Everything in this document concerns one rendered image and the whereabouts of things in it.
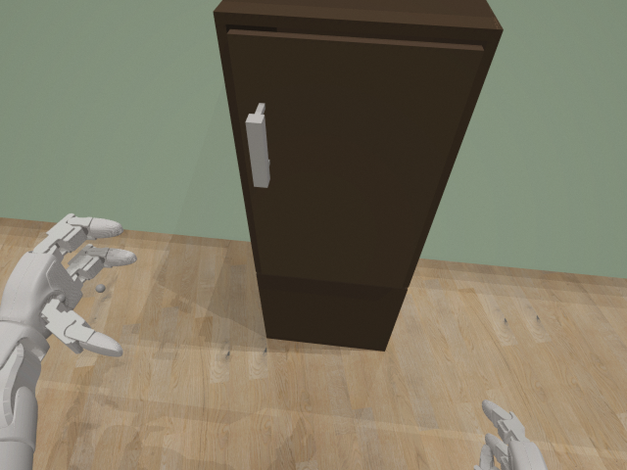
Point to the left robot forearm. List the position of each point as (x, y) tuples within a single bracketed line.
[(22, 349)]

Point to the cupboard door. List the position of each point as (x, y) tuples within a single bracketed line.
[(358, 132)]

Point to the handle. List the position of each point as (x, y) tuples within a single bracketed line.
[(256, 133)]

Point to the robot left hand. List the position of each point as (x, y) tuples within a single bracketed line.
[(38, 278)]

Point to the robot right hand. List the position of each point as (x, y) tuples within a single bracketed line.
[(520, 454)]

